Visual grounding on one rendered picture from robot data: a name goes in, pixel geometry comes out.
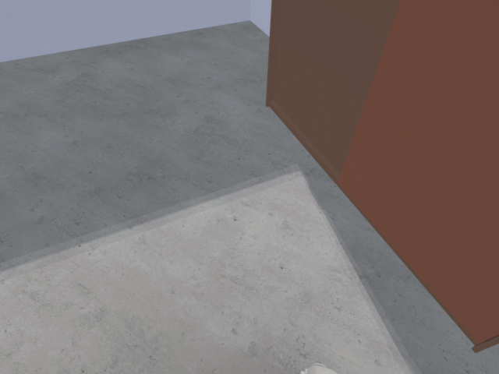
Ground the wardrobe door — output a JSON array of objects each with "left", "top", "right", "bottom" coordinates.
[
  {"left": 338, "top": 0, "right": 499, "bottom": 344},
  {"left": 273, "top": 0, "right": 401, "bottom": 174}
]

